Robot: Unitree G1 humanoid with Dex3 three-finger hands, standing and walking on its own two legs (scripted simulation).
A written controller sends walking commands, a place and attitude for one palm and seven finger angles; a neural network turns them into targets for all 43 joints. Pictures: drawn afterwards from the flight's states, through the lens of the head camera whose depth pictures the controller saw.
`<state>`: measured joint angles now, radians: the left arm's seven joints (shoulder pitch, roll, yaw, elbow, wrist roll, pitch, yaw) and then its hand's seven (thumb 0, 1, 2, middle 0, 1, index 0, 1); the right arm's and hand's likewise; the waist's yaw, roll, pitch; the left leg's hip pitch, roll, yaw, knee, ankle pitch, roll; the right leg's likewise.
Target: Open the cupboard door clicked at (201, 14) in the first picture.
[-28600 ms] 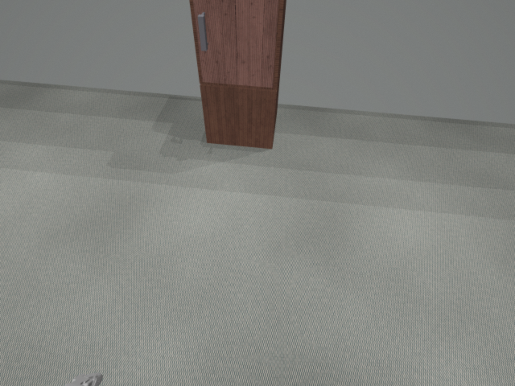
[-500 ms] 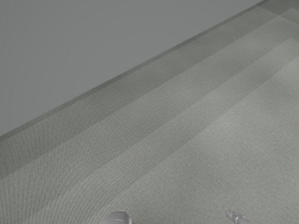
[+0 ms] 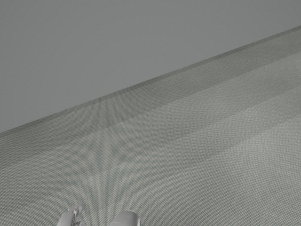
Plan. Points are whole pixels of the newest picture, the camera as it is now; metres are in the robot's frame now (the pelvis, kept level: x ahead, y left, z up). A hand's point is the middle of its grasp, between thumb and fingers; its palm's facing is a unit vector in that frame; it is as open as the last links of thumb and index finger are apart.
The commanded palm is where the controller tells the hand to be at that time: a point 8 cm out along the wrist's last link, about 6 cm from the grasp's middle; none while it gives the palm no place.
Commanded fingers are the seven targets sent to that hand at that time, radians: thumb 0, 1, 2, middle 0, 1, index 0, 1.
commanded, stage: turn to face it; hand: left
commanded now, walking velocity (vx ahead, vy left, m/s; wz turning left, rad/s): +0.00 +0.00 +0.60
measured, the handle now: out of the picture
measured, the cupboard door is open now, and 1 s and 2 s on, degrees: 52 52 52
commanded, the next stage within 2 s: take the last steps up to it in 1.92 s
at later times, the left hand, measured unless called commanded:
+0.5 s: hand out of the picture +0.00 +0.23 -0.16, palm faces +0.33 -0.90 -0.27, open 7.4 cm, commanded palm none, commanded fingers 0.00 0.90 0.90 -0.20 -0.30 -0.20 -0.30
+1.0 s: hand out of the picture -0.02 +0.13 -0.15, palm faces +0.60 -0.76 -0.24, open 7.3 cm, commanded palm none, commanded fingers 0.00 0.90 0.90 -0.20 -0.30 -0.20 -0.30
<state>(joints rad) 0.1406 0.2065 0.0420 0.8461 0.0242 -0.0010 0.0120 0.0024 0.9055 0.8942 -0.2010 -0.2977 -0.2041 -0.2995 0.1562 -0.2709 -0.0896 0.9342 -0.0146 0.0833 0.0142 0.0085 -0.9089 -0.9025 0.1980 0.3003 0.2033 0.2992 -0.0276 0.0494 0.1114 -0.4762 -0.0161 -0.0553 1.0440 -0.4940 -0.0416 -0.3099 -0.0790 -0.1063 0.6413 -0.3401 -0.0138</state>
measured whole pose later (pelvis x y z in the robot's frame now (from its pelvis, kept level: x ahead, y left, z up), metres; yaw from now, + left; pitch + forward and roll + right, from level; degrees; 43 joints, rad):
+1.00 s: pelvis +0.03 -0.06 +0.01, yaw +37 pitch +0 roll +3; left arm 0.20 0.19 0.04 0.89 0.03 0.00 0.02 0.00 0.91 0.89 -0.21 -0.30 -0.21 -0.30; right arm 0.10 -0.24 -0.07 0.94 -0.01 0.09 0.03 0.01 -0.91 -0.90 0.19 0.30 0.20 0.30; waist 0.00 -0.03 0.12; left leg -0.40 0.03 0.06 0.86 -0.45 -0.06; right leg -0.21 -0.14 -0.28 0.54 -0.32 -0.03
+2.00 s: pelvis +0.05 -0.08 +0.00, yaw +70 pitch +1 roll +1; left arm 0.22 0.26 0.07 0.98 0.02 0.06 0.01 0.01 0.91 0.89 -0.20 -0.30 -0.20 -0.30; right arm 0.09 -0.20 -0.04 0.92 -0.02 0.03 0.00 0.01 -0.91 -0.90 0.20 0.30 0.20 0.30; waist 0.02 -0.06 0.10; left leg -0.28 0.00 0.05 0.59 -0.33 0.02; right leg -0.41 -0.11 -0.08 0.99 -0.52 0.05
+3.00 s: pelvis +0.03 +0.17 +0.01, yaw +78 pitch +0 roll +2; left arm 0.12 0.19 0.06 0.99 0.03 -0.01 -0.01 0.00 0.91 0.89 -0.20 -0.30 -0.20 -0.30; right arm 0.31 -0.17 -0.03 1.06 -0.02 -0.06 -0.02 -0.01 -0.93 -0.90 0.20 0.30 0.20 0.30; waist -0.01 -0.03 0.05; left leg -0.10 -0.05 0.20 0.32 -0.24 0.08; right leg -0.58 -0.12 -0.06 0.98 -0.21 0.01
